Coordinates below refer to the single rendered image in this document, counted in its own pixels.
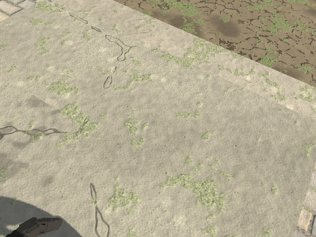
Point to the robot left hand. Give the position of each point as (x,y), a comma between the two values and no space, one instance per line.
(35,227)

